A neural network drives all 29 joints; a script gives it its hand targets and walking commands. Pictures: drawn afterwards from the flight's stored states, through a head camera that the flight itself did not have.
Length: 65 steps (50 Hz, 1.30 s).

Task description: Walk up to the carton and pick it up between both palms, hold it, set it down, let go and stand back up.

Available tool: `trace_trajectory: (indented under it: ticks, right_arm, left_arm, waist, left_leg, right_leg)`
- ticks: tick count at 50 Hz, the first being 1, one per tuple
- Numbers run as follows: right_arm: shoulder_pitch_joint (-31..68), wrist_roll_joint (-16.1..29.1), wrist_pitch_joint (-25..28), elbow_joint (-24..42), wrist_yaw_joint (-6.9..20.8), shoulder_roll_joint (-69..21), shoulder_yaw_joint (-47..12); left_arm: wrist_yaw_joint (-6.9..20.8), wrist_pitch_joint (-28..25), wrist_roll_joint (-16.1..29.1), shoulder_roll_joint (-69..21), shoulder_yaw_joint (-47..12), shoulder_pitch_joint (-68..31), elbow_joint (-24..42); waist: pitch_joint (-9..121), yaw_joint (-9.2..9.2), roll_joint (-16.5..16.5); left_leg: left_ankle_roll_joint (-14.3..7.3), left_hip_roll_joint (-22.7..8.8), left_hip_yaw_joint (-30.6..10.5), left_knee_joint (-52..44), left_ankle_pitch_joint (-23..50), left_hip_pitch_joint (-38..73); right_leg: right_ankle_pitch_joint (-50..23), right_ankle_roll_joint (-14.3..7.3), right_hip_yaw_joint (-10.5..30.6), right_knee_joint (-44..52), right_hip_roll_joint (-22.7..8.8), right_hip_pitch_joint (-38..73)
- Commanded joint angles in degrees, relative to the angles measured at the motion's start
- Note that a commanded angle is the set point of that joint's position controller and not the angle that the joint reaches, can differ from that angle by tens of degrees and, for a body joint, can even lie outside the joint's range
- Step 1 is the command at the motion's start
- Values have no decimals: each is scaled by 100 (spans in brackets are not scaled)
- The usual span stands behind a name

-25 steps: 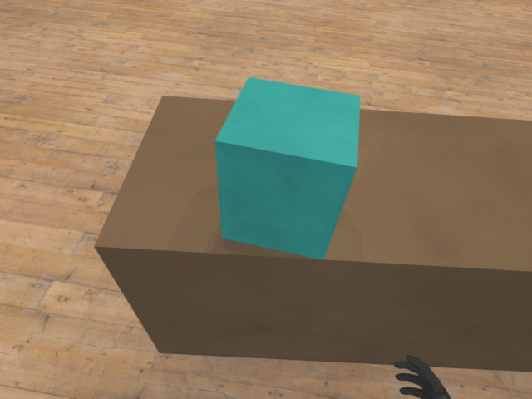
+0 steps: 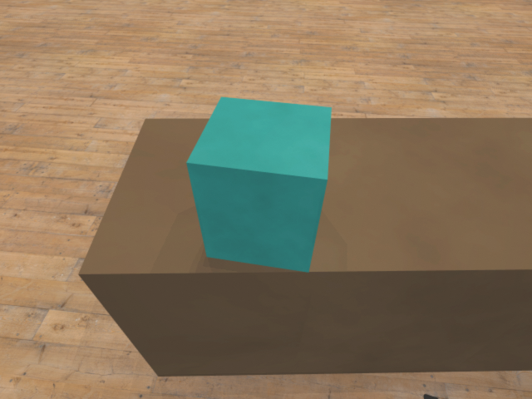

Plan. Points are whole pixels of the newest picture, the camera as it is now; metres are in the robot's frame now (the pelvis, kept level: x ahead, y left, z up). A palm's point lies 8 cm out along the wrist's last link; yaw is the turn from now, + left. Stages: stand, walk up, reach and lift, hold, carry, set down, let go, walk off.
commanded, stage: walk up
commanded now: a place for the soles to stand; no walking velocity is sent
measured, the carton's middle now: (265, 186) +0.50 +0.00 +0.04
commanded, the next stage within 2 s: none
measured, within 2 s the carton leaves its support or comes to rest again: neither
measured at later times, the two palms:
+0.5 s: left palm out of the picture +0.09 +0.27 -0.10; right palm out of the picture +0.12 -0.25 -0.09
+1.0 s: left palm out of the picture +0.11 +0.30 -0.11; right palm out of the picture +0.13 -0.24 -0.09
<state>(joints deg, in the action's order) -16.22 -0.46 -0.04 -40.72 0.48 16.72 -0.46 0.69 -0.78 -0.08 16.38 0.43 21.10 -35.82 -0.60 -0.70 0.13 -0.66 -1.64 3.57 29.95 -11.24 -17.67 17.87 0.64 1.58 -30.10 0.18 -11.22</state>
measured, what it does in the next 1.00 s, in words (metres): shifts its weight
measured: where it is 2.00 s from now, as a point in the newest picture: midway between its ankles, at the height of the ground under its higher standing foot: outside the picture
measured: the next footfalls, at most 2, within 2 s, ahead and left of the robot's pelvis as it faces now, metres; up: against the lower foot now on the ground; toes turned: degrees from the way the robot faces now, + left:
right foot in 1.28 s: +0.21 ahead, -0.10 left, +0.00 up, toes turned +10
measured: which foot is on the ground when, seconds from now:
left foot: down 0.00-1.00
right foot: down 0.00-0.94, up 0.96-1.00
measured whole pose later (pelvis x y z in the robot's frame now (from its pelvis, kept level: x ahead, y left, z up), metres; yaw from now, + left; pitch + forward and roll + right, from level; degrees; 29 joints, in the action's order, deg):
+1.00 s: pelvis +0.06 +0.03 +0.00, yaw +0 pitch -1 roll -1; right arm -21.1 -2.8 2.8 -35.7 0.7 16.3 1.9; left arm 0.0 -0.4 -2.6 16.7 1.8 24.7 -37.4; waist -2.8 -0.9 0.8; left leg -3.5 0.9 3.4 34.1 -18.7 -14.3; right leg 28.7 0.2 2.3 -51.0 -0.4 -15.2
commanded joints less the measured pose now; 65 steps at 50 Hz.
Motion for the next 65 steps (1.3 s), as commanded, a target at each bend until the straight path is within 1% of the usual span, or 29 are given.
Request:
trace_trajectory:
  ticks: [1, 10, 29, 30, 32, 35, 37, 38, 39, 41, 42, 43, 44, 45, 46, 47, 48, 49, 50, 52, 53, 54, 57, 59, 60, 62, 63, 64, 65]
  right_arm:
    - [89, 20, 95, 411, -24, 705, 188]
    - [73, 24, 81, 464, -14, 721, 185]
    - [137, 28, 79, 524, -8, 758, 233]
    - [-301, -107, 79, 493, 40, 772, 364]
    - [-351, -127, 55, 544, 69, 756, 422]
    - [-321, -129, 110, 625, 85, 722, 426]
    - [-316, -140, 144, 636, 86, 744, 449]
    - [-245, -143, 137, 664, 86, 726, 453]
    - [-146, -148, 115, 731, 91, 645, 450]
    - [44, -164, 89, 943, 110, 371, 407]
    - [3, -189, 112, 992, 115, 334, 391]
    - [-136, -184, 169, 992, 109, 347, 379]
    - [-334, -189, 263, 973, 81, 392, 396]
    - [-686, -224, 358, 871, 42, 491, 442]
    - [-1245, -267, 419, 712, 6, 822, 563]
    - [-1764, -270, 416, 602, -34, 1352, 737]
    - [-1991, -234, 323, 509, -70, 1433, 783]
    - [-2033, -230, 269, 493, -105, 1209, 698]
    - [-1939, -220, 240, 538, -136, 974, 607]
    - [-1400, -244, 188, 631, -193, 806, 496]
    - [-1177, -228, 194, 632, -183, 766, 463]
    - [-989, -193, 205, 598, -165, 765, 437]
    - [-708, -88, 233, 626, -144, 698, 368]
    - [-666, -42, 210, 681, -139, 807, 371]
    - [-728, -21, 181, 701, -133, 851, 371]
    - [-734, 12, 91, 790, -110, 900, 337]
    - [-750, 17, 61, 848, -97, 847, 300]
    - [-895, 24, 49, 877, -82, 698, 244]
    - [-1227, 59, 47, 921, -77, 465, 154]
  left_arm:
    - [-39, -54, -1, 711, 190, 202, 377]
    - [-72, -26, -9, 721, 169, 13, 374]
    - [-39, -29, -33, 668, 190, 13, 255]
    - [8, -71, -183, 630, 321, 510, 203]
    - [38, -79, -217, 667, 386, 365, 266]
    - [36, -145, -171, 597, 372, 268, 387]
    - [17, -203, -180, 522, 369, 432, 333]
    - [8, -205, -178, 530, 383, 536, 305]
    - [-3, -199, -177, 618, 417, 664, 257]
    - [-43, -154, -209, 1051, 544, 658, 222]
    - [-77, -131, -239, 1176, 567, 523, 205]
    - [-88, -124, -260, 1125, 524, 402, 201]
    - [-76, -126, -258, 1055, 447, 333, 196]
    - [-58, -139, -238, 898, 360, 292, 224]
    - [-41, -159, -205, 652, 258, 265, 342]
    - [-33, -159, -201, 333, 170, 343, 528]
    - [-115, -65, -273, 458, 240, 227, 540]
    - [-166, 8, -297, 530, 269, 98, 542]
    - [-169, 21, -289, 527, 274, 29, 562]
    - [-65, 9, -194, 459, 266, 160, 528]
    - [-19, 17, -164, 410, 280, 207, 518]
    - [12, 36, -160, 340, 275, 204, 508]
    - [24, 60, -166, 125, 191, -129, 585]
    - [-2, 52, -164, 138, 177, -317, 582]
    - [-31, 58, -178, 203, 193, -372, 542]
    - [-98, 47, -213, 365, 260, -166, 383]
    - [-132, 24, -228, 522, 295, -55, 305]
    - [-165, 8, -239, 726, 324, -93, 291]
    - [-189, 20, -272, 1056, 380, -223, 356]
  waist:
    - [32, 83, -3]
    - [138, 53, -15]
    - [-66, 35, -51]
    - [347, 48, -170]
    - [-367, 9, -153]
    - [-776, -3, -145]
    - [-387, 69, -157]
    - [-319, 133, -99]
    - [-289, 218, 66]
    - [-838, 304, 752]
    - [-1115, 275, 866]
    - [-1208, 185, 883]
    - [-1041, 55, 802]
    - [-641, -83, 571]
    - [-141, -320, 12]
    - [188, -450, -1056]
    - [106, -565, -1102]
    - [-60, -562, -688]
    - [-226, -528, -272]
    - [-362, -247, 11]
    - [-402, -118, -133]
    - [-428, -36, -283]
    - [-479, 1, -800]
    - [-312, -47, -1134]
    - [-206, -83, -1145]
    - [41, 64, -811]
    - [148, 153, -494]
    - [309, 162, -75]
    - [585, 107, 672]
  left_leg:
    - [-204, -543, -702, -385, 461, 465]
    - [-242, -546, -695, -323, 825, 584]
    - [-245, -561, -824, -692, -231, 381]
    - [-359, -370, -698, -546, -2351, 584]
    - [-369, -426, -934, -655, -2893, 137]
    - [-450, -559, -1157, -694, -2126, 197]
    - [-462, -613, -1170, -579, -1568, 327]
    - [-399, -519, -1017, -457, -1616, 151]
    - [-274, -305, -788, -151, -1878, -245]
    - [62, 243, -36, 985, -1546, -1224]
    - [53, 92, -161, 1088, -1363, -1350]
    - [6, 4, -216, 664, -1244, -1302]
    - [-54, -7, -230, 12, -833, -798]
    - [-177, -14, -376, -379, -133, 222]
    - [-443, -390, -1130, -517, 415, 1487]
    - [-974, -1436, -2778, -857, 807, 2367]
    - [-1546, -2130, -3440, -991, 1584, 2614]
    - [-1733, -2333, -3445, -892, 2119, 2532]
    - [-1643, -2203, -2901, -773, 2872, 2387]
    - [-1181, -1603, -1766, -786, 3082, 1808]
    - [-987, -1263, -1372, -920, 2848, 1433]
    - [-928, -1045, -1090, -1014, 2718, 1094]
    - [-914, -660, -515, -839, 3184, 567]
    - [-909, -637, -480, -541, 3327, 396]
    - [-874, -676, -554, -331, 3340, 412]
    - [-676, -716, -715, 202, 2767, 232]
    - [-495, -664, -795, 457, 2163, 61]
    - [-252, -548, -773, 724, 1362, -201]
    - [30, -240, -559, 1432, -100, -447]
  right_leg:
    - [-709, -271, 568, 550, -563, -466]
    - [-937, -228, 514, 486, -551, -362]
    - [-259, -187, 425, 593, -465, -461]
    - [1674, -351, 292, 450, -275, -283]
    - [2284, -470, 441, 467, -294, -829]
    - [1356, -456, 437, 328, -278, -1193]
    - [816, -470, 375, 317, -234, -732]
    - [895, -505, 465, 424, -243, -474]
    - [1438, -606, 775, 695, -369, -192]
    - [2503, -1068, 2054, 1610, -1236, 36]
    - [1952, -1285, 2323, 1593, -1568, -24]
    - [744, -1294, 2106, 1235, -1539, 81]
    - [-621, -1132, 1620, 641, -1343, 55]
    - [-1536, -839, 1036, 16, -1031, -309]
    - [-1837, -469, 376, -1089, -530, -1035]
    - [-386, -120, -260, -2590, 204, -2002]
    - [1742, -87, -154, -3114, 236, -2479]
    - [1908, -89, 84, -3677, -8, -2676]
    - [1676, -96, 122, -4000, -90, -2769]
    - [923, -56, 231, -3650, -239, -2505]
    - [533, 0, 193, -3369, -227, -2211]
    - [200, 62, 91, -3118, -194, -1932]
    - [-435, 162, -278, -1728, -173, -1258]
    - [-862, 142, -392, -1082, -153, -710]
    - [-1023, 102, -418, -870, -101, -501]
    - [-1786, -26, -391, -201, -46, 225]
    - [-2235, -118, -264, 159, -112, 596]
    - [-2783, -306, 82, 253, -459, 987]
    - [-3546, -836, 1213, 229, -1429, 1189]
